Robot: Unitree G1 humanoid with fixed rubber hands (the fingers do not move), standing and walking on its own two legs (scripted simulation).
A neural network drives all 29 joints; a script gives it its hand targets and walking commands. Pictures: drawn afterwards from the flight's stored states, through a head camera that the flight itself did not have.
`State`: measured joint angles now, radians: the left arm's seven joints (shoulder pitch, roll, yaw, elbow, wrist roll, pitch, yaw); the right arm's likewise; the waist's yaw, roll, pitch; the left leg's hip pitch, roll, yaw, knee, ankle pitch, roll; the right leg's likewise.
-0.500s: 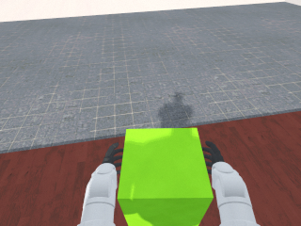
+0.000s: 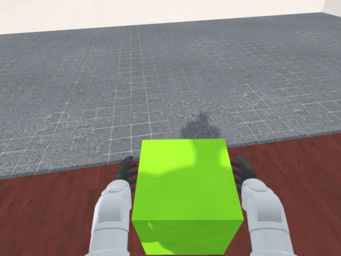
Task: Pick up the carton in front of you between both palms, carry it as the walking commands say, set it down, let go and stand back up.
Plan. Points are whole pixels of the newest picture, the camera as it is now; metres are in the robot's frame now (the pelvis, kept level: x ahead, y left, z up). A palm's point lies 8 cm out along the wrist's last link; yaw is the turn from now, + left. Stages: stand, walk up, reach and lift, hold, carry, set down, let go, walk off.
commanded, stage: carry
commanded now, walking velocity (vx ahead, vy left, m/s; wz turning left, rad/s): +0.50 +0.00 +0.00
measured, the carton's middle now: (184, 198) +0.30 +0.00 -0.01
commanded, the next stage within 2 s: none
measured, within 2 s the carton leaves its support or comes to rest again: neither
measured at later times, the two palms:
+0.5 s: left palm (120, 137) +0.45 +0.19 +0.07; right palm (219, 130) +0.47 -0.11 +0.08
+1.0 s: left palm (140, 91) +0.78 +0.17 +0.05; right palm (209, 88) +0.79 -0.13 +0.05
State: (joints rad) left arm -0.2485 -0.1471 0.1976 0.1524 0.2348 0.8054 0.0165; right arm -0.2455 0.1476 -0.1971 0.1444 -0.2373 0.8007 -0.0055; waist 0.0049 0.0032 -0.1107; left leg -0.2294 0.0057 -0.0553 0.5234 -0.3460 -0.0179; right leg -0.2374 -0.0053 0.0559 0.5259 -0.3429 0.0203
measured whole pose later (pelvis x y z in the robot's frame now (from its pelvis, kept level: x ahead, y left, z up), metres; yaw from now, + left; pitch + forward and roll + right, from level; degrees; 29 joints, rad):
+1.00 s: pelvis +0.52 +0.01 -0.02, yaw +2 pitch +3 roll -2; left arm -0.16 -0.13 0.09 -0.27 0.13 1.19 0.09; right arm -0.15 0.13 -0.13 -0.30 -0.11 1.20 -0.08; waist 0.02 0.04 -0.07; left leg -0.17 0.07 0.07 1.06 -0.45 0.01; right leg -0.47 -0.01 -0.29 0.58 -0.17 -0.13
